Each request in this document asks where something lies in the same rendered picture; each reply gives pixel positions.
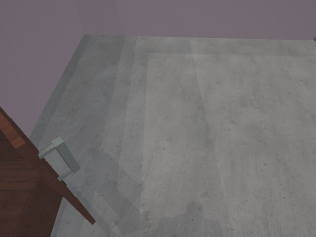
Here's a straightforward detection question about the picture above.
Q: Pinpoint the cupboard door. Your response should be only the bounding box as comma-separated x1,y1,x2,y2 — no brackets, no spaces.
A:
0,108,96,225

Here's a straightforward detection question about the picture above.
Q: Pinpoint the handle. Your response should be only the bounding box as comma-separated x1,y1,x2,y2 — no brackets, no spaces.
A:
38,137,81,181

